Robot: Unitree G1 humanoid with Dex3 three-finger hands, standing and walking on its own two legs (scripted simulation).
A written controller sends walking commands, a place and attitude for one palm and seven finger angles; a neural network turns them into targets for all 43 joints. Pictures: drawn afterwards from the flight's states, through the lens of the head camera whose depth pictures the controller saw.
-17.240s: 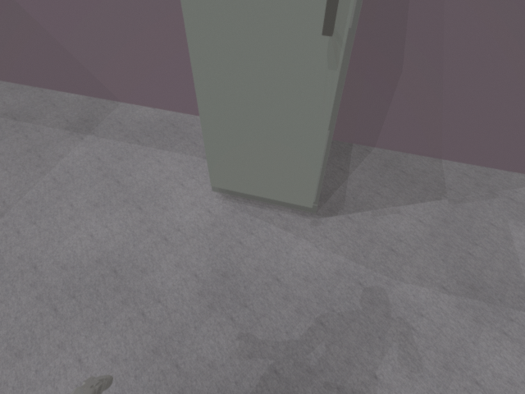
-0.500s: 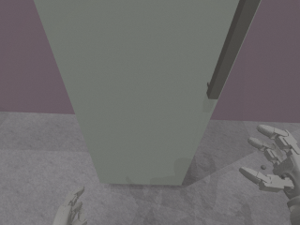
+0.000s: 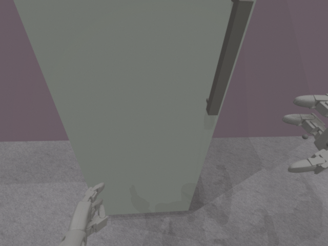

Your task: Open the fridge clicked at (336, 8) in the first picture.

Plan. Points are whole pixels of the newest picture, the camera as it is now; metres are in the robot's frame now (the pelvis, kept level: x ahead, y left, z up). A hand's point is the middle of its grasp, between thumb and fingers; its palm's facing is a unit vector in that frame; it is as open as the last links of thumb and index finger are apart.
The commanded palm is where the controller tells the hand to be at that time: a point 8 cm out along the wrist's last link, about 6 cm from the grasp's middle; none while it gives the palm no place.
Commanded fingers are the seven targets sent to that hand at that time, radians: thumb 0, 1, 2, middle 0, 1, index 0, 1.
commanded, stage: raise the hand to about handle height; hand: right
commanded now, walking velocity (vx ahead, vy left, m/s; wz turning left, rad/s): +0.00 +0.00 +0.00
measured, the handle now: (222, 63) +0.47 -0.15 +0.26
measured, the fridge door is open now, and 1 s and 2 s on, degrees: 0 0 0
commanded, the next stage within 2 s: move the hooked fingers beside the handle in 0.72 s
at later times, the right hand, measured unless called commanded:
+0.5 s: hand (308, 113) +0.28 -0.26 +0.26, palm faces +0.04 +0.99 -0.13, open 14.0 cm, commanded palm +0.24 -0.31 +0.27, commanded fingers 0.00 0.50 -0.30 0.30 1.20 0.30 1.20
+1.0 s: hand (304, 108) +0.30 -0.26 +0.26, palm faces +0.07 +0.99 -0.12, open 14.0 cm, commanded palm +0.26 -0.30 +0.27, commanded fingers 0.00 0.50 -0.30 0.30 1.20 0.30 1.20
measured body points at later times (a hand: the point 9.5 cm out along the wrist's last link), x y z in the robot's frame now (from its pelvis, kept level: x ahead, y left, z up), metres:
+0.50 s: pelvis +0.00 +0.01 +0.00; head -0.03 +0.04 +0.45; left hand +0.21 +0.23 -0.06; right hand +0.27 -0.32 +0.26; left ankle -0.01 +0.12 -0.74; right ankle +0.00 -0.10 -0.74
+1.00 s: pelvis +0.01 +0.01 +0.00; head -0.02 +0.04 +0.45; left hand +0.23 +0.23 -0.06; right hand +0.29 -0.31 +0.27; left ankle -0.01 +0.12 -0.74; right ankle +0.00 -0.10 -0.74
